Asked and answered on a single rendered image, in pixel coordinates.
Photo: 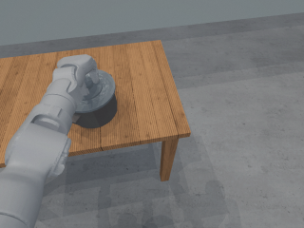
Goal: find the lid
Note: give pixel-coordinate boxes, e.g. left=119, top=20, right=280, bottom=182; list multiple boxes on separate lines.
left=75, top=69, right=116, bottom=113

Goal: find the knob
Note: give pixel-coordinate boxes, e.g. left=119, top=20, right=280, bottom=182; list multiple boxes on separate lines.
left=85, top=76, right=94, bottom=90

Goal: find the robot left upper arm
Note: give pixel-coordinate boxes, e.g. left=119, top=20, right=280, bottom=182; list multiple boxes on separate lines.
left=0, top=123, right=71, bottom=228

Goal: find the robot left hand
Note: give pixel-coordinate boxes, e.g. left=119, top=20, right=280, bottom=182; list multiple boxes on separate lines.
left=57, top=54, right=100, bottom=96

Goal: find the table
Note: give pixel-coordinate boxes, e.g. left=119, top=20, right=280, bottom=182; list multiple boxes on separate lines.
left=0, top=40, right=191, bottom=181

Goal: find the pot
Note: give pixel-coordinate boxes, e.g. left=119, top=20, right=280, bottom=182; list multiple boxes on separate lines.
left=71, top=74, right=118, bottom=129

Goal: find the robot left forearm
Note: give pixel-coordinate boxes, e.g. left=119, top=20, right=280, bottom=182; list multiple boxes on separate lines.
left=5, top=62, right=86, bottom=165

